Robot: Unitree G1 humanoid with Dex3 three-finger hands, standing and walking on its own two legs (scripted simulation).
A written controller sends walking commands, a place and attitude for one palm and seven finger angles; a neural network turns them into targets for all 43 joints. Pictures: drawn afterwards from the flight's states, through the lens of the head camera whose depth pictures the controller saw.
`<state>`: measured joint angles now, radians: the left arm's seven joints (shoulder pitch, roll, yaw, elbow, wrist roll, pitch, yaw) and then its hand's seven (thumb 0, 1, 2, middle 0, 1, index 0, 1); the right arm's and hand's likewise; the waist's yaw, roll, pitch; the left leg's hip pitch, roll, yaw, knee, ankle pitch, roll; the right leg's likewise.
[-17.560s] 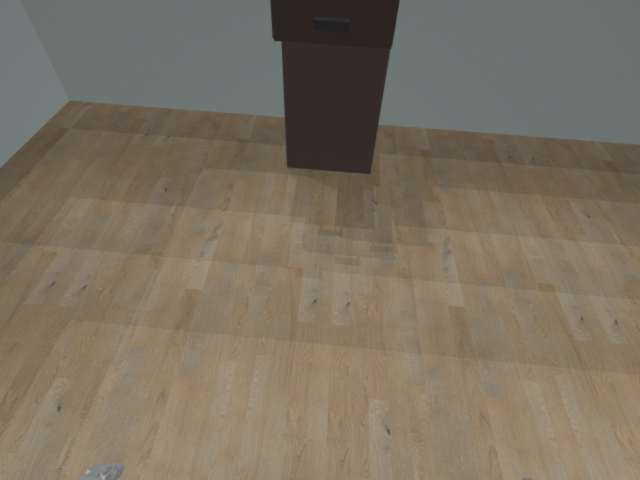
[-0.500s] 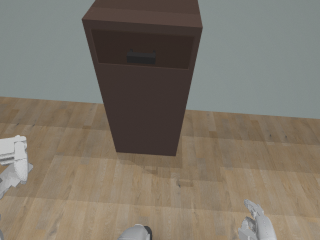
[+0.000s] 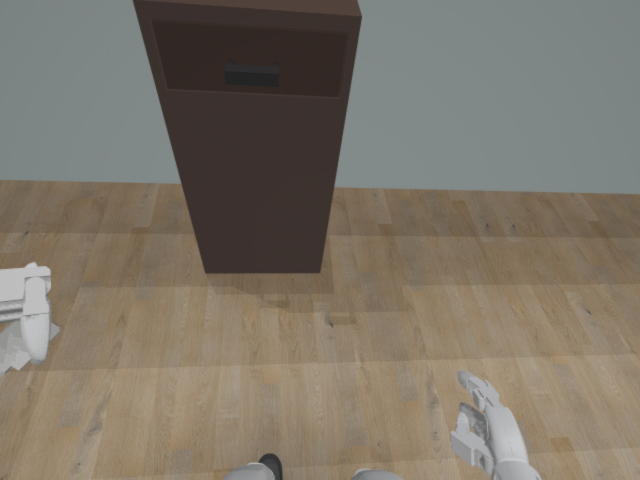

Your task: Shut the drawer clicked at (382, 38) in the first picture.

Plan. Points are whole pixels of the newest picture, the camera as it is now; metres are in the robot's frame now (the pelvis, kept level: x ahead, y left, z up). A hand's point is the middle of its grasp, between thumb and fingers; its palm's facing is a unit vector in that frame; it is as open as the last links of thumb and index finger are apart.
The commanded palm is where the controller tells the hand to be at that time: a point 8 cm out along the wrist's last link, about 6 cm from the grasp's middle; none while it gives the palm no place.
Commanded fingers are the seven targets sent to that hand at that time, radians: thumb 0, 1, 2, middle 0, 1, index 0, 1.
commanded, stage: stop stepping back and stand still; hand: left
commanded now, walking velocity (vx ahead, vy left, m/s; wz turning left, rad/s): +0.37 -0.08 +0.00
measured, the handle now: (252, 70) +0.84 +0.18 +0.05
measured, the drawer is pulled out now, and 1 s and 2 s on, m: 0.00 0.00 0.00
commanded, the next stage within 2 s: let the arm hang, fingers relaxed in 0.66 s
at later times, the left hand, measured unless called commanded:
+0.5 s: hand out of the picture +0.08 +0.26 +0.18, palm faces +0.42 -0.79 -0.44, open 3.3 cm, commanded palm +0.01 +0.29 +0.18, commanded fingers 0.00 0.90 0.90 -1.40 -1.60 -1.40 -1.60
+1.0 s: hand out of the picture +0.01 +0.21 -0.15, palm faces +0.12 -0.97 -0.23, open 3.1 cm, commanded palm none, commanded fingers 0.00 0.90 0.90 -0.88 -1.04 -0.88 -1.04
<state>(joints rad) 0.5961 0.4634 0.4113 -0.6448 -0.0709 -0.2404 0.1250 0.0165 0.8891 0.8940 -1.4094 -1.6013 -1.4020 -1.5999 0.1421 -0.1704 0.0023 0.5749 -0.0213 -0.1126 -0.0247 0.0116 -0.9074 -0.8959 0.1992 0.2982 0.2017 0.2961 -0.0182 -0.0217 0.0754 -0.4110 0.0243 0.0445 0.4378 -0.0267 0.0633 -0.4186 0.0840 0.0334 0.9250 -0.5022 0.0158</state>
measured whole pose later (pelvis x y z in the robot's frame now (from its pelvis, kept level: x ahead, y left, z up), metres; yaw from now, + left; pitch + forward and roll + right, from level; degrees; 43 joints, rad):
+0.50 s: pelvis -0.10 +0.01 +0.00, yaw +3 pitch -2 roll +0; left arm 0.61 0.40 0.40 -0.58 -0.02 -0.22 0.17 0.02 0.89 0.89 -1.41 -1.60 -1.40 -1.60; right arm 0.29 -0.17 -0.01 0.64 -0.01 -0.15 -0.07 0.01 -0.91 -0.90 0.20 0.30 0.20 0.30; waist -0.05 -0.04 -0.02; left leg -0.25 0.04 0.04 0.53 -0.26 0.01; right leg -0.40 0.00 -0.07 0.83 -0.44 -0.01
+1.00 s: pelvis -0.09 +0.02 -0.02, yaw +8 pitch +0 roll +1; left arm 0.25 0.17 0.03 0.69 0.03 0.05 0.01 0.01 0.91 0.89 -1.20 -1.40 -1.19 -1.40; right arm 0.19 -0.21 0.00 0.81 -0.04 0.00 -0.01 0.01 -0.91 -0.90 0.20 0.30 0.20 0.30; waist -0.04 -0.01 0.05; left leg -0.38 -0.01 0.02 0.71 -0.35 0.00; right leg -0.37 0.01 -0.02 0.74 -0.36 -0.04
